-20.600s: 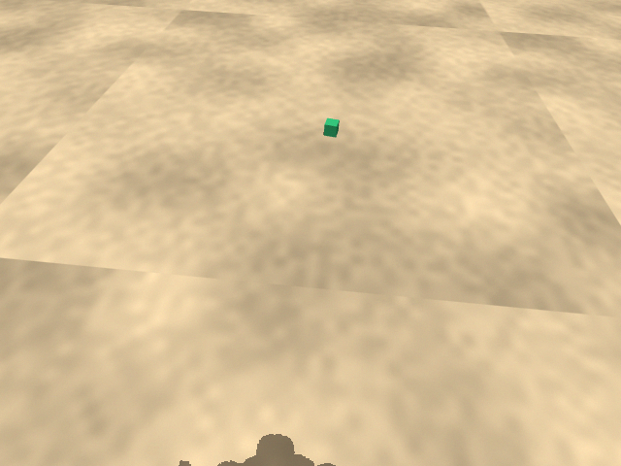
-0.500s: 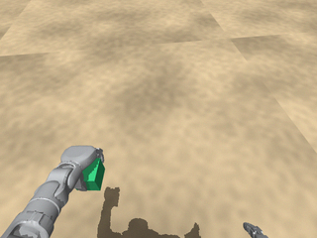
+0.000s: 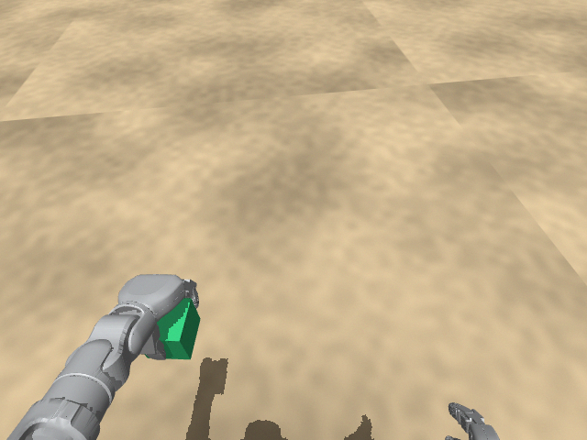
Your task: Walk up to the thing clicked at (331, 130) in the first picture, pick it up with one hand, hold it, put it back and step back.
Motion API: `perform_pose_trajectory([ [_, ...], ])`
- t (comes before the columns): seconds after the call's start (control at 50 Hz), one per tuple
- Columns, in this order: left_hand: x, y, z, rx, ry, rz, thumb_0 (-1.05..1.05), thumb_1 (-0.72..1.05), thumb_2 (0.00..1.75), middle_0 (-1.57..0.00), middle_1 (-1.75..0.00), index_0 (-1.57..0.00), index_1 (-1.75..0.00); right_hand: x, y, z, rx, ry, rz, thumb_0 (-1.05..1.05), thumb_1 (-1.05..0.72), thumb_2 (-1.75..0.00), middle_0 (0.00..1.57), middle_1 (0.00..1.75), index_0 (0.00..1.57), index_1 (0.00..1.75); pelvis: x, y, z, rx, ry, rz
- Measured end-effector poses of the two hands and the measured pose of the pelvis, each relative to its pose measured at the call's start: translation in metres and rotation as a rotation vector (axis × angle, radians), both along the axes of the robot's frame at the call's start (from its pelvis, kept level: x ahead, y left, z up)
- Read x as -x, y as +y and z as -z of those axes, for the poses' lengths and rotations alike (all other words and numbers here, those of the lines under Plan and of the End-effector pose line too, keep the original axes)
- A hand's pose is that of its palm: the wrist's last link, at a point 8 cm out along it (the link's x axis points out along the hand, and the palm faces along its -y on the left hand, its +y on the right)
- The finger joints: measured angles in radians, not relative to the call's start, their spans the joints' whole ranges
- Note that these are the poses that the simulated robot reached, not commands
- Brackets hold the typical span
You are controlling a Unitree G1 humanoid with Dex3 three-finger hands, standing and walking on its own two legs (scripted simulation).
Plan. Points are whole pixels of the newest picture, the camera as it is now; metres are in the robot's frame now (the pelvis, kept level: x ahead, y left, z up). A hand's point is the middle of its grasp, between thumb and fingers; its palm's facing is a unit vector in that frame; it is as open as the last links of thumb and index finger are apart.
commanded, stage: hold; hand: left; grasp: from above
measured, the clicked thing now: (169, 328) +0.31 +0.21 -0.07
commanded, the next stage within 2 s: crouch in 0.96 s
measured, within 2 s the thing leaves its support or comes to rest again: neither
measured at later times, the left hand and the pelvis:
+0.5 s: hand (152, 332) +0.28 +0.22 -0.02, palm faces -0.47 -0.02 -0.88, open 10.2 cm; pelvis -0.01 +0.00 +0.00, yaw +0 degrees
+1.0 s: hand (153, 330) +0.28 +0.22 -0.03, palm faces -0.47 -0.02 -0.88, open 10.2 cm; pelvis +0.00 +0.00 +0.01, yaw +0 degrees
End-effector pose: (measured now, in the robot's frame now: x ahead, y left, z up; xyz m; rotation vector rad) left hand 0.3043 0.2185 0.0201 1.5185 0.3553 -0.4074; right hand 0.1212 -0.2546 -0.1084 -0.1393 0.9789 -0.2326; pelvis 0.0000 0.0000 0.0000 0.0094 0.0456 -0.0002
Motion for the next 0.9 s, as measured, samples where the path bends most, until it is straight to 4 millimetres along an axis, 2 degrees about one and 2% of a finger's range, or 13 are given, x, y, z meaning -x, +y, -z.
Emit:
perform_pose_trajectory([
  [0.32, 0.016, 0.000, -0.009, 0.009, -0.003, 0.006, 0.00, -0.04, 0.54, -0.68, -0.59, -0.71, -0.54, -0.002, 0.003, -0.005, -0.005, -0.027, -0.017, 0.01, -0.90, -0.90, 0.20, 0.30, 0.20, 0.30, 0.009, -0.001, -0.003, -0.002, -0.032, 0.001],
  [0.64, 0.020, 0.002, -0.017, 0.014, -0.013, 0.009, 0.00, -0.04, 0.54, -0.68, -0.59, -0.71, -0.54, -0.013, 0.009, -0.008, -0.010, -0.041, -0.035, 0.01, -0.90, -0.90, 0.20, 0.30, 0.20, 0.30, 0.008, -0.001, -0.006, -0.003, -0.044, -0.001],
  [0.9, 0.017, 0.004, -0.007, 0.017, 0.015, -0.001, 0.00, -0.04, 0.54, -0.68, -0.59, -0.70, -0.54, -0.018, 0.008, -0.009, -0.009, -0.029, -0.032, 0.01, -0.90, -0.90, 0.20, 0.30, 0.20, 0.30, 0.003, -0.002, -0.007, -0.003, -0.037, -0.002],
])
